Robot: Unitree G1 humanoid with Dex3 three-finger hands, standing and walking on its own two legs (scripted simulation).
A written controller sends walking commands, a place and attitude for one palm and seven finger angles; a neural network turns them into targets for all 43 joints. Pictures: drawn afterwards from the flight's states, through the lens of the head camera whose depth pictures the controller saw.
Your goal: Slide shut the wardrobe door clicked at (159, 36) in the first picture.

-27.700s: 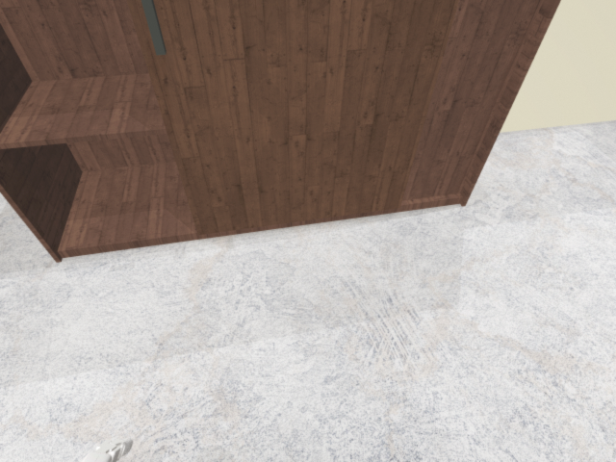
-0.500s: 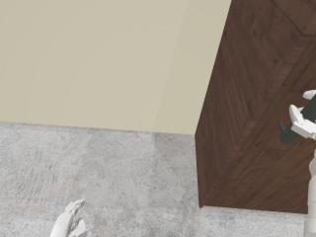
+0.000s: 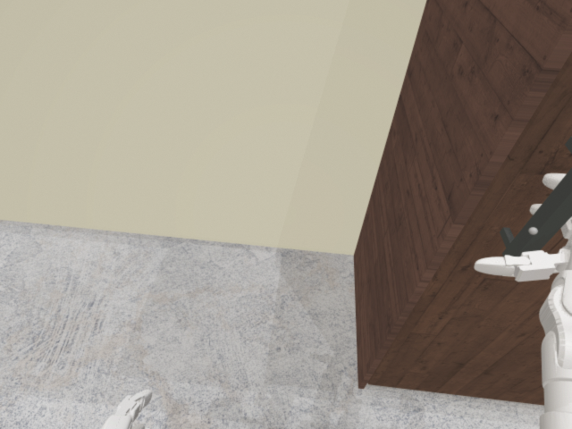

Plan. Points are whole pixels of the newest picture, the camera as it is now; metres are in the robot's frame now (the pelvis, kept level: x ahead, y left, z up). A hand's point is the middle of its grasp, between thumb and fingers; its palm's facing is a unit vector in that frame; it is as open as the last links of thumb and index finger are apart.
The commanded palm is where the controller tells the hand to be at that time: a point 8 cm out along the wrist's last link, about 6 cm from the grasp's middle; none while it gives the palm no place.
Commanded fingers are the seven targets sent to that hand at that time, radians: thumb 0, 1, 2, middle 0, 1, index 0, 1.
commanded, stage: slip the hand off the handle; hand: right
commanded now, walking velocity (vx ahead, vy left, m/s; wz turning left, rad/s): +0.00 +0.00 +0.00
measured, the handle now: (542, 206) +0.38 -0.32 +0.16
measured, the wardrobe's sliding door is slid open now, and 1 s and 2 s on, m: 0.00 0.00 0.00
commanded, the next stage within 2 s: draw the hand back to the body in 1.34 s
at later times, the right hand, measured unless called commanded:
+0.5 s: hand out of the picture +0.33 -0.35 +0.15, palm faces +0.54 +0.81 -0.23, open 14.7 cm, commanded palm +0.29 -0.38 +0.16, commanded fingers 0.00 0.55 -0.20 0.25 1.15 0.25 1.15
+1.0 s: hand out of the picture +0.27 -0.37 +0.14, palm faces +0.56 +0.80 -0.23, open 14.7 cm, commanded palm +0.22 -0.39 +0.16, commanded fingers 0.00 0.55 -0.20 0.25 1.15 0.25 1.15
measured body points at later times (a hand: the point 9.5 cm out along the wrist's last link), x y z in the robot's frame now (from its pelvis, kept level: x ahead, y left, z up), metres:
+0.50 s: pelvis +0.01 -0.02 +0.00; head +0.01 -0.03 +0.45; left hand +0.19 +0.21 -0.08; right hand +0.30 -0.39 +0.16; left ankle -0.02 +0.07 -0.73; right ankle +0.06 -0.07 -0.73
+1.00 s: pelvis -0.01 -0.03 +0.00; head -0.02 -0.03 +0.45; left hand +0.15 +0.21 -0.09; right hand +0.24 -0.41 +0.15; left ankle -0.02 +0.07 -0.73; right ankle +0.06 -0.07 -0.73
